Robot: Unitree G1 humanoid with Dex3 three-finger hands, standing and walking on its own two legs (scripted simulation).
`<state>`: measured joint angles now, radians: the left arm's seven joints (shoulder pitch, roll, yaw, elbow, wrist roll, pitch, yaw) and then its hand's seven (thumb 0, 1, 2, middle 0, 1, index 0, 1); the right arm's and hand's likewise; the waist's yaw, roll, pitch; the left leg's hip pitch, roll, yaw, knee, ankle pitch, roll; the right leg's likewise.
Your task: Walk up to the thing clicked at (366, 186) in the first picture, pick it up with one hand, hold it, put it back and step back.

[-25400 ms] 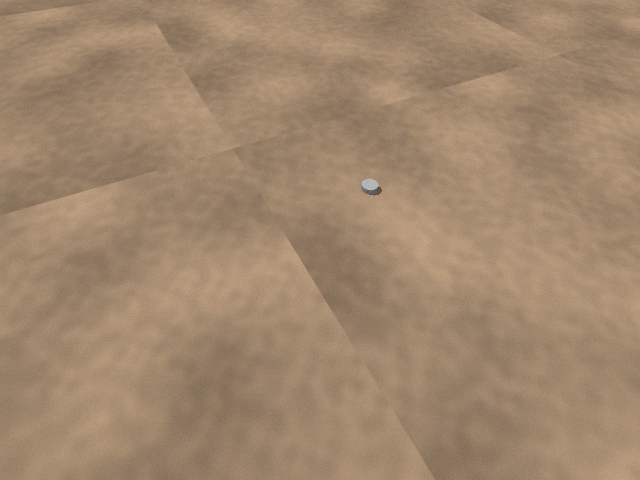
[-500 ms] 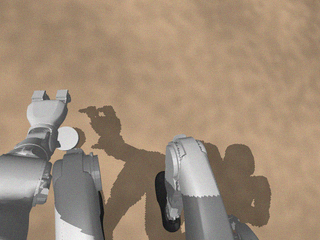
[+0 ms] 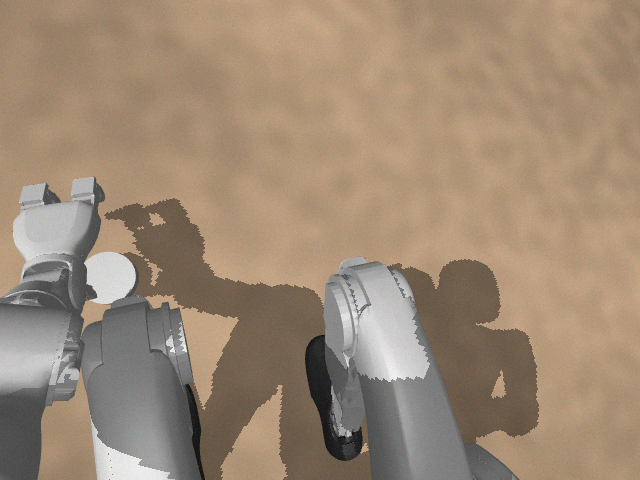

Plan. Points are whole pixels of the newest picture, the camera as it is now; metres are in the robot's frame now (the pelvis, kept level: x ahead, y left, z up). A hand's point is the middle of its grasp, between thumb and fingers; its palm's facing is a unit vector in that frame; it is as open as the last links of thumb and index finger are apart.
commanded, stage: rest palm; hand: left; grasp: from above
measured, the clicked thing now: (109, 278) +0.37 +0.23 -0.31
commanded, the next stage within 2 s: none
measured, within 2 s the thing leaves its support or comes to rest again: neither
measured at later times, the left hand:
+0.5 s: hand (79, 250) +0.40 +0.25 -0.22, palm faces -0.44 -0.08 -0.89, open 14.3 cm
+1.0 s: hand (84, 274) +0.37 +0.24 -0.23, palm faces -0.41 -0.06 -0.91, open 14.2 cm
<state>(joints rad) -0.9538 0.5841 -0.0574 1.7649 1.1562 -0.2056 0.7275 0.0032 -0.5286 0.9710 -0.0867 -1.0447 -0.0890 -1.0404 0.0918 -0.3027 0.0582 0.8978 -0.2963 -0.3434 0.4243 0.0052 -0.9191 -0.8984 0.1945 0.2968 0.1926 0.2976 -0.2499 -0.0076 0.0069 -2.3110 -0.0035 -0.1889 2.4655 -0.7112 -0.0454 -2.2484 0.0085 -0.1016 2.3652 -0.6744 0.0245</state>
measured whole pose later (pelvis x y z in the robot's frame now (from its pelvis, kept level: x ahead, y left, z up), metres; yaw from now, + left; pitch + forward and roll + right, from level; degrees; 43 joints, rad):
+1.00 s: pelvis -0.01 +0.00 +0.00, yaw -2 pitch +28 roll -10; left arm -0.87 0.62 -0.09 1.73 1.24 -0.23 0.86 0.00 -0.56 0.99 -0.08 -1.05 -0.07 -1.06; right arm 0.04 -0.31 0.11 0.88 -0.30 -0.39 0.43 0.01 -0.92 -0.90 0.19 0.30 0.19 0.30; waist -0.25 -0.07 0.05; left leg -2.29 -0.02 -0.24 2.48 -0.68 -0.06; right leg -2.21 0.02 -0.14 2.34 -0.64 0.02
